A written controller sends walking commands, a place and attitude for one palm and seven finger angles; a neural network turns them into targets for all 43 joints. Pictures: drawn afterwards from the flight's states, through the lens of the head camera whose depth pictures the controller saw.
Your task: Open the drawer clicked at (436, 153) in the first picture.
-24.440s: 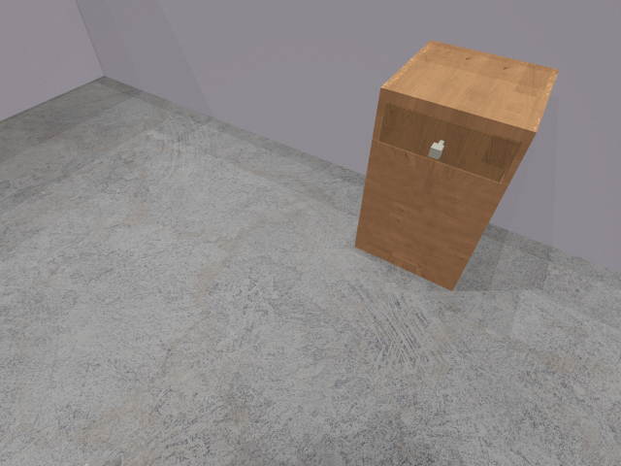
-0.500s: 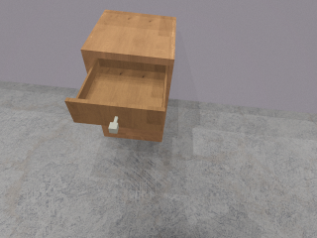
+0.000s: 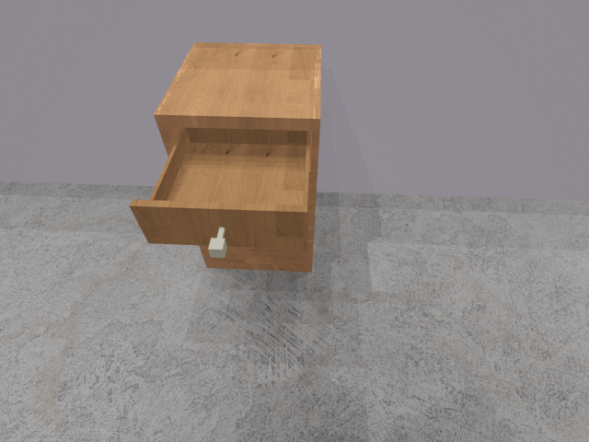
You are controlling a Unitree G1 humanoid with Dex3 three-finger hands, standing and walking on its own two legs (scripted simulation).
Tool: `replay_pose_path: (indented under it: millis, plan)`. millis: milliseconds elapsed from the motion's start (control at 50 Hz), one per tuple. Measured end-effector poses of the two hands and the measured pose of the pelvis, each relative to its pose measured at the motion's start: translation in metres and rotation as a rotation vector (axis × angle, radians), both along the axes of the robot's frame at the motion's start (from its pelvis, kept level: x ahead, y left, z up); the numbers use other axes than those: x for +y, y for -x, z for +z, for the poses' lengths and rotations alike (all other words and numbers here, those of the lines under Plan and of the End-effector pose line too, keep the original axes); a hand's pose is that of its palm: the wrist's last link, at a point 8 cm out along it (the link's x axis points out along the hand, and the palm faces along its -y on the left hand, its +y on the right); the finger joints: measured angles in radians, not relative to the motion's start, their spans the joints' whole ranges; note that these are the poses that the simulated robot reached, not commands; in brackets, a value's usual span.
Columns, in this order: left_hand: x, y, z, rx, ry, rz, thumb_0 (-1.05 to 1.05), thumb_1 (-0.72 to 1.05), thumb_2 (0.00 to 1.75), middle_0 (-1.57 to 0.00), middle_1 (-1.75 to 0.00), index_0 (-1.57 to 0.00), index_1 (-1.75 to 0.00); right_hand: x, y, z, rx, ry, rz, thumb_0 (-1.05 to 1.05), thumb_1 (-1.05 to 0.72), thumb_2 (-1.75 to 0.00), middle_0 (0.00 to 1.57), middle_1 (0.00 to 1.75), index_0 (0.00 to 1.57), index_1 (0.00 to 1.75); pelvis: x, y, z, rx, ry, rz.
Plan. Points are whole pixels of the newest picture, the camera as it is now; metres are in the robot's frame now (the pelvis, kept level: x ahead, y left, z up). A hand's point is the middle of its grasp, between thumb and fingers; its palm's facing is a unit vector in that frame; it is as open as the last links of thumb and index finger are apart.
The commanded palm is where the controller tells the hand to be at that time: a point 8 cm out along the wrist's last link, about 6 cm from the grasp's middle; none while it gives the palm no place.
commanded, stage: let the arm hang, fingers relaxed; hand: left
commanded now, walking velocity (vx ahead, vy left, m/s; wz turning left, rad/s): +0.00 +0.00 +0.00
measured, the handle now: (219, 241) +0.54 +0.21 -0.16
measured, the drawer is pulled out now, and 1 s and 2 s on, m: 0.29 0.29 0.29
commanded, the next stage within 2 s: look to check the result in 0.26 s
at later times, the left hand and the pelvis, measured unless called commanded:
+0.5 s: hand out of the picture -0.01 +0.15 -0.17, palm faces +0.06 -0.98 -0.18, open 7.3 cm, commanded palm none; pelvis +0.01 -0.01 +0.00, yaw +0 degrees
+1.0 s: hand out of the picture +0.02 +0.14 -0.17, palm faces +0.06 -0.98 -0.18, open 7.3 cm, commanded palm none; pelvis +0.03 -0.02 +0.00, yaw +0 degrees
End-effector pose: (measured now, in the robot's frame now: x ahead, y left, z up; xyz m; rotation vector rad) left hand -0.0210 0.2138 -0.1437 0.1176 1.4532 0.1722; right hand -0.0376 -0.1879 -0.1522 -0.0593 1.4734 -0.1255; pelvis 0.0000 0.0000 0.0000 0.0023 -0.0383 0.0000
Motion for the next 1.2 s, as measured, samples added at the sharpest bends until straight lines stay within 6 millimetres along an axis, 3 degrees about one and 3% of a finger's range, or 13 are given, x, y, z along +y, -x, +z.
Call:
replay_pose_path:
  millis: [160, 460, 1200]
  plan:
    - [-0.008, -0.016, -0.002, -0.038, 0.007, -0.004, 0.01, 0.93, 0.9, -0.2, -0.3, -0.2, -0.3, -0.006, -0.01, 0.001, -0.03, 0.011, -0.009, 0.01, -0.9, -0.9, 0.2, 0.3, 0.19, 0.3, -0.005, -0.003, 0.0, -0.001, 0.0, -0.001]
    - [-0.017, -0.009, 0.0, 0.004, 0.008, 0.012, 0.0, 0.91, 0.9, -0.2, -0.3, -0.2, -0.3, -0.023, -0.008, 0.002, 0.012, 0.034, -0.002, 0.01, -0.9, -0.9, 0.2, 0.3, 0.19, 0.3, -0.013, -0.009, 0.001, 0.002, 0.0, 0.001]
    - [-0.023, -0.036, 0.0, -0.002, 0.008, 0.007, 0.0, 0.91, 0.9, -0.2, -0.3, -0.2, -0.3, -0.027, -0.04, 0.003, 0.0, 0.032, -0.001, 0.01, -0.9, -0.9, 0.2, 0.3, 0.19, 0.3, -0.019, -0.032, 0.002, 0.01, 0.002, -0.003]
